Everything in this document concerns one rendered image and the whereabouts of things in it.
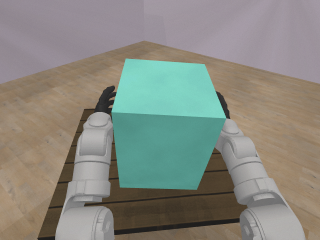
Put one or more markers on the right robot forearm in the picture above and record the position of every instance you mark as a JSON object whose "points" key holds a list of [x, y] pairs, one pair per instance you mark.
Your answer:
{"points": [[252, 185]]}

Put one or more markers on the left robot forearm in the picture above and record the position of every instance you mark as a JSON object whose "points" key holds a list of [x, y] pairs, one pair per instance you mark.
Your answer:
{"points": [[90, 181]]}

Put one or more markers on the carton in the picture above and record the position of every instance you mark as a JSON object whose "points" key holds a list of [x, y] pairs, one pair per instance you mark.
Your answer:
{"points": [[166, 120]]}

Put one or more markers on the robot left upper arm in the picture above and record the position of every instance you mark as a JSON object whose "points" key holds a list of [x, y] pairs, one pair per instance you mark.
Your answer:
{"points": [[86, 223]]}

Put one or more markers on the robot right upper arm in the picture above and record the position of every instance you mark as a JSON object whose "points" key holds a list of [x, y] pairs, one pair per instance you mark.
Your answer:
{"points": [[270, 222]]}

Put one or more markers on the right robot hand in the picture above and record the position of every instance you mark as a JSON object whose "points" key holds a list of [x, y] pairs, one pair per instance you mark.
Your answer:
{"points": [[224, 105]]}

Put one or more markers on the left robot hand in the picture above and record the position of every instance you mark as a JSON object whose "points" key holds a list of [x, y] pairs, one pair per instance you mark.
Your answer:
{"points": [[104, 102]]}

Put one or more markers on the table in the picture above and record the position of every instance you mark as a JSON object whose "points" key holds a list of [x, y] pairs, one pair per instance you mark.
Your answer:
{"points": [[138, 210]]}

